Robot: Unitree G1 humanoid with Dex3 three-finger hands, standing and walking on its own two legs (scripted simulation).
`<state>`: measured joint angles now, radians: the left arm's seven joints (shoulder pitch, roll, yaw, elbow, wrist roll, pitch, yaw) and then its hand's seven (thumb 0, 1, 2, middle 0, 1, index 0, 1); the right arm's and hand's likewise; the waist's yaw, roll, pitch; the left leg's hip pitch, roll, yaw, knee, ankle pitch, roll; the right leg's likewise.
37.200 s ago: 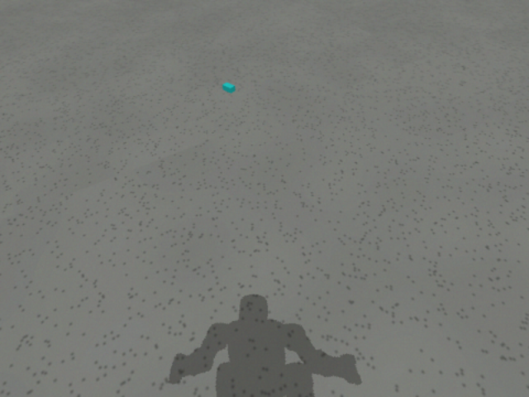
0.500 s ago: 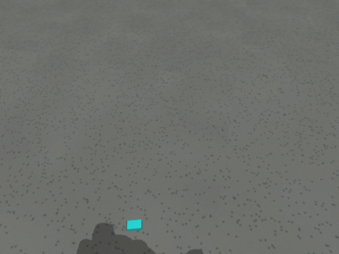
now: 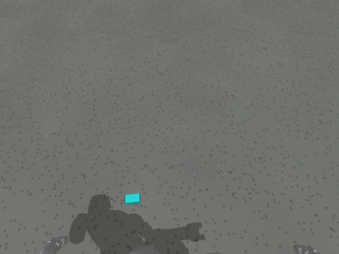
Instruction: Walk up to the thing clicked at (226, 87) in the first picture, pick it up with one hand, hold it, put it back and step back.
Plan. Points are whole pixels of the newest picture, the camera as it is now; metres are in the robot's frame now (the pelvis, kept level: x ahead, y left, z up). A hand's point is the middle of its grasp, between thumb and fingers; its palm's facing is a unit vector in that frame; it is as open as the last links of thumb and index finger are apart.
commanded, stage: step back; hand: left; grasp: from above
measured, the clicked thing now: (132, 199) +0.44 +0.24 -0.75
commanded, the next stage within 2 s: none
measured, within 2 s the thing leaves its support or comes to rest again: neither
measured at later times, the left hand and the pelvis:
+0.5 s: hand out of the picture +0.04 +0.30 -0.17, palm faces -0.12 -0.92 -0.38, open 7.4 cm; pelvis -0.09 +0.04 -0.01, yaw -5 degrees
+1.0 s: hand out of the picture -0.08 +0.29 -0.16, palm faces -0.03 -0.93 -0.37, open 7.4 cm; pelvis -0.23 +0.03 -0.01, yaw -1 degrees
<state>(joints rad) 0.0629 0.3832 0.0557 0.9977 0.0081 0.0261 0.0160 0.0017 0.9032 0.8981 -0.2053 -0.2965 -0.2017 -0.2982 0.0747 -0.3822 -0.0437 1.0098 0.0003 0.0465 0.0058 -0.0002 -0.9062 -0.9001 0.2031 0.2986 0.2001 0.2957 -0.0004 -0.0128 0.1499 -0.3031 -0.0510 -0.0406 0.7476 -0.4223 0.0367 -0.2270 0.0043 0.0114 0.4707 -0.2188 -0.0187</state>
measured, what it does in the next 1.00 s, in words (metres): walks backwards: right foot, then left foot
